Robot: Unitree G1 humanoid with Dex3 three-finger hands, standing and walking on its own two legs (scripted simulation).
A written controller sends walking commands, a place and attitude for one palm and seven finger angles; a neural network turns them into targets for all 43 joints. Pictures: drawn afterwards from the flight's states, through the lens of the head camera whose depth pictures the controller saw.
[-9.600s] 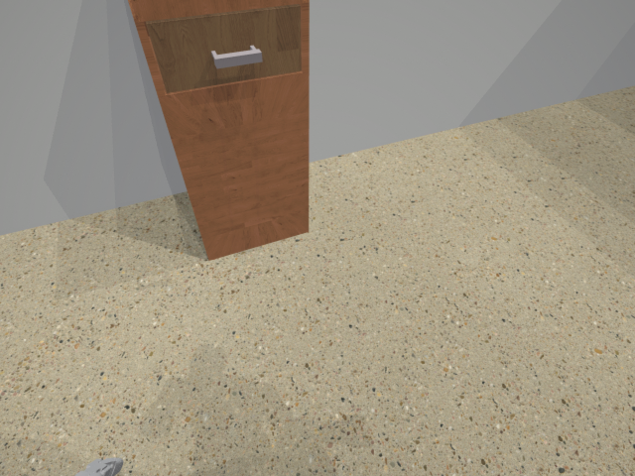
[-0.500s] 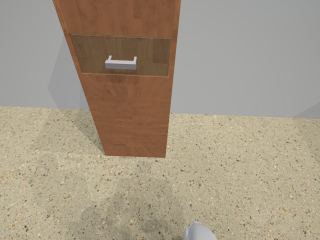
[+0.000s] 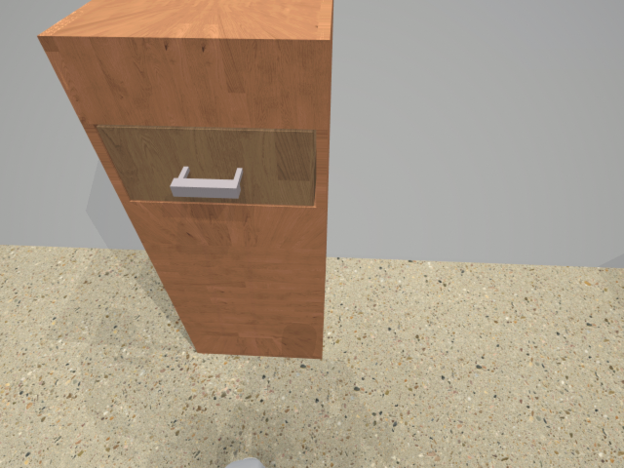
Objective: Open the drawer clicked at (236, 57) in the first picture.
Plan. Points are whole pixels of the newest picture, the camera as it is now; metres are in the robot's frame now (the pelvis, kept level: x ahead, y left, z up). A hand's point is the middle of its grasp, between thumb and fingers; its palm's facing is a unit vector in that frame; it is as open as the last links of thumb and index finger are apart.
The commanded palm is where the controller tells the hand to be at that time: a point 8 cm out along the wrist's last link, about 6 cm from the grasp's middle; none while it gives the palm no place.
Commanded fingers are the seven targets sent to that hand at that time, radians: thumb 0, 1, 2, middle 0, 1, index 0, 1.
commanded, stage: come to a stop and stand still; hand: left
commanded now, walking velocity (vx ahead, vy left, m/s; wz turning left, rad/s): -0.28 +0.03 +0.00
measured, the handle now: (209, 180) +0.59 +0.23 +0.03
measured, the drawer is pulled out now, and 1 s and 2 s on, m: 0.00 0.00 0.00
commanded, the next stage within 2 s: look again from close up in 1.40 s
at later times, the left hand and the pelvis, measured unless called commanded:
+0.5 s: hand out of the picture +0.06 +0.21 -0.18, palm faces +0.03 -0.96 -0.28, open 7.4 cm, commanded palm none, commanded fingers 0.00 0.90 0.90 -0.20 -0.30 -0.20 -0.30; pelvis +0.01 +0.00 -0.01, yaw -2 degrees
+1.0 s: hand out of the picture +0.01 +0.20 -0.18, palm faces +0.02 -0.97 -0.25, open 7.4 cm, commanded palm none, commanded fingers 0.00 0.90 0.90 -0.20 -0.30 -0.20 -0.30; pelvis +0.00 +0.01 -0.01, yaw -1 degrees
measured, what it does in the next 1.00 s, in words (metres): steps on the spot: left foot, then right foot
